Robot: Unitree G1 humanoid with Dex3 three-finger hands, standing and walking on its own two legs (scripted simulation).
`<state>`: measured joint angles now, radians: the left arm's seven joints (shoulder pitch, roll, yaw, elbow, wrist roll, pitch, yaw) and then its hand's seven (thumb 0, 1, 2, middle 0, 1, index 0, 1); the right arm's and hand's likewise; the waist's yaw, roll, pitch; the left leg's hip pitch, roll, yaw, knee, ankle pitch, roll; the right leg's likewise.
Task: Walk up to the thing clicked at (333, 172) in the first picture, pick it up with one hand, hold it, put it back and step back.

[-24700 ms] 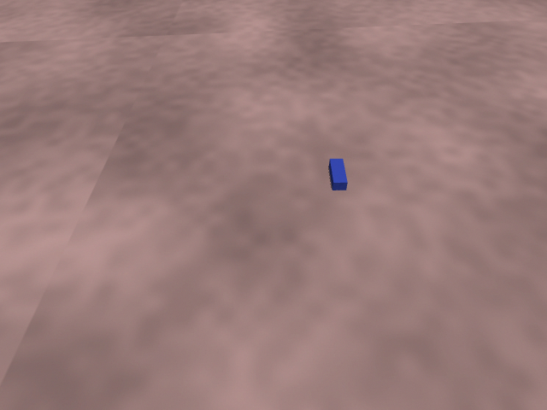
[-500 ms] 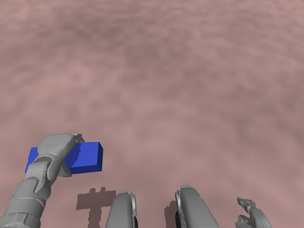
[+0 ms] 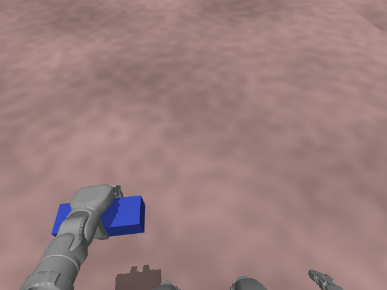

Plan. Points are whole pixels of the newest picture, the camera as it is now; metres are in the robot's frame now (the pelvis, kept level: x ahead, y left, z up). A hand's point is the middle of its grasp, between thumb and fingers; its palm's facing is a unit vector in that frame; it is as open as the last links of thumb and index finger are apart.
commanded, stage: hold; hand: left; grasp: from above
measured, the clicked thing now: (102, 218) +0.33 +0.24 -0.10
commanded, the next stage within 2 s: crouch in 2.00 s
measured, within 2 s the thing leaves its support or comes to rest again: neither
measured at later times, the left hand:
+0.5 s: hand (100, 206) +0.32 +0.22 -0.02, palm faces -0.46 -0.04 -0.89, open 10.2 cm
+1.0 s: hand (101, 204) +0.32 +0.21 +0.00, palm faces -0.46 -0.03 -0.89, open 10.2 cm
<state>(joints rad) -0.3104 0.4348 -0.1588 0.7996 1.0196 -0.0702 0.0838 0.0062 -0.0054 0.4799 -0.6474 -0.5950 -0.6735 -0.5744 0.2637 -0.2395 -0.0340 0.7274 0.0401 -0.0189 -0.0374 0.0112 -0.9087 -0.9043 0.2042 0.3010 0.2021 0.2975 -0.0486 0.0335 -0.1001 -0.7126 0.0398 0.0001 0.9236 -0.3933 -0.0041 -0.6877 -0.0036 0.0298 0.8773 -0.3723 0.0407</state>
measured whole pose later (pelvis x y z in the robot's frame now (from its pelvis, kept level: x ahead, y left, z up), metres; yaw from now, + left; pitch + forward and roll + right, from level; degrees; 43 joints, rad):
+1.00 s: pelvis +0.02 -0.01 +0.04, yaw +0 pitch +4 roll +0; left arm -0.22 0.42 -0.20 0.62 1.00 -0.07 -0.05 0.01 0.00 0.49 -0.64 -0.59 -0.67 -0.57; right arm 0.21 -0.25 -0.04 0.68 0.06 0.05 -0.06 0.01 -0.90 -0.90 0.20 0.30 0.20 0.30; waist 0.00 0.05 -0.05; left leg -0.38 0.03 0.03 0.61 -0.30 -0.01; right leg -0.38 -0.01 0.05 0.62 -0.30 0.03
